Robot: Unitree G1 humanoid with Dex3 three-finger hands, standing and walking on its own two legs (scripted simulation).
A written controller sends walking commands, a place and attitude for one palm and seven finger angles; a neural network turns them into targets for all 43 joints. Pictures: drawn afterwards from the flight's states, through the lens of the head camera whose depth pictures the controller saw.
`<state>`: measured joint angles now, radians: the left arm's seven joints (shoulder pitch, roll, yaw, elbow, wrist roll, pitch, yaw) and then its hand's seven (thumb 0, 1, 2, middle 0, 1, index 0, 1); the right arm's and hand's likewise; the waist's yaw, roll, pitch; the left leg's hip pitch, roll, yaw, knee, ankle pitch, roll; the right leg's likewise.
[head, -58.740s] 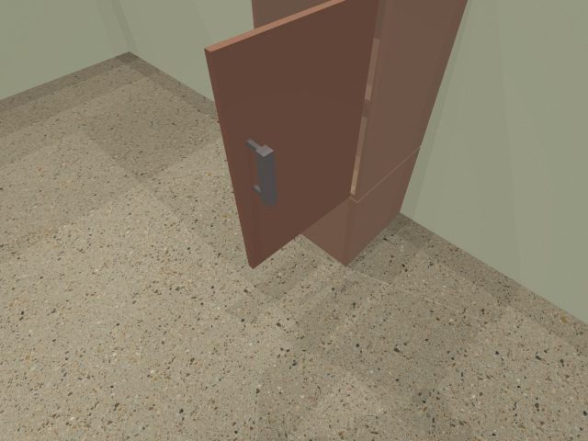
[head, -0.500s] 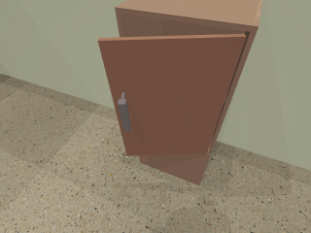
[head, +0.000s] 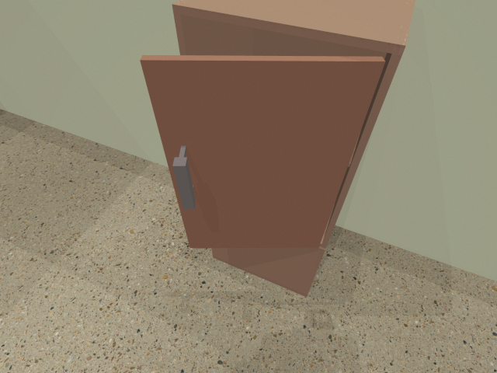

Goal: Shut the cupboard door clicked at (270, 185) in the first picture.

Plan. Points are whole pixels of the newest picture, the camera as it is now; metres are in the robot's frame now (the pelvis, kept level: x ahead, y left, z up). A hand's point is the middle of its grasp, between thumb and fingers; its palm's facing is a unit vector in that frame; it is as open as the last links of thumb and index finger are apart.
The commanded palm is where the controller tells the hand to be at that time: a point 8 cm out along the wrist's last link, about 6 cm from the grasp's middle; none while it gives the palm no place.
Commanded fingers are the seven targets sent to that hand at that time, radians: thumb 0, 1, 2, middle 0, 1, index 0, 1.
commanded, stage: shuffle to correct the standing spot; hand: left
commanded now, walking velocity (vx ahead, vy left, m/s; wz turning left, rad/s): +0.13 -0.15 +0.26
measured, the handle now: (186, 178) +0.49 +0.16 +0.00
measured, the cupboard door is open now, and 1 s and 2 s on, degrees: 25 25 25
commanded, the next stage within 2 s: come to a stop and stand still in 0.16 s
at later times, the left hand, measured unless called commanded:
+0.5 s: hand out of the picture +0.01 +0.13 -0.19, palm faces +0.11 -0.98 -0.15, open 7.3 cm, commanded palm none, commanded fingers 0.00 0.90 0.90 -0.20 -0.30 -0.20 -0.30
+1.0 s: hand out of the picture +0.08 +0.17 -0.17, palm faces +0.05 -0.97 -0.22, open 7.4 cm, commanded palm none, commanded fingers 0.00 0.90 0.90 -0.20 -0.30 -0.20 -0.30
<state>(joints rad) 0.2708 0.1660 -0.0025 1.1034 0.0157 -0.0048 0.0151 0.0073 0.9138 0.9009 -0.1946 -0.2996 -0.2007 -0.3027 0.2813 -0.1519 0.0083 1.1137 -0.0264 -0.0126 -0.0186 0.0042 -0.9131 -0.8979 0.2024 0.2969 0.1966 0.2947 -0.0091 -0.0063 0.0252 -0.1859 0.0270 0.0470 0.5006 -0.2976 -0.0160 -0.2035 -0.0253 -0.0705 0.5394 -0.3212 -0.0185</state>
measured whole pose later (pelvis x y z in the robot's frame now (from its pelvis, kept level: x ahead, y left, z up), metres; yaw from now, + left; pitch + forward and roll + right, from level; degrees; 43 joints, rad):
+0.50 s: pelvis +0.06 -0.02 -0.02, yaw +3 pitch +0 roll +0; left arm 0.34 0.12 0.02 1.09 0.02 -0.02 0.04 0.00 0.91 0.90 -0.19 -0.30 -0.20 -0.30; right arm 0.21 -0.15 -0.02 1.11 -0.01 -0.01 -0.05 0.02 -0.93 -0.90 0.20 0.30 0.20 0.29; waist 0.02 -0.02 0.09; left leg -0.30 0.04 0.07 0.66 -0.32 0.01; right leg -0.15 0.01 -0.14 0.62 -0.46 -0.05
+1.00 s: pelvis +0.04 -0.01 -0.01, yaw +1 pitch -2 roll +0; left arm 0.29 0.17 0.01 0.97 0.01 -0.02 0.05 0.01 0.91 0.90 -0.20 -0.30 -0.20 -0.30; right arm 0.26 -0.17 -0.01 0.99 -0.02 -0.01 -0.03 0.00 -0.91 -0.90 0.20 0.30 0.20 0.29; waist -0.01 -0.01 0.02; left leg -0.28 0.00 0.08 0.60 -0.29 0.04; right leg -0.12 0.00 -0.08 0.55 -0.41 -0.03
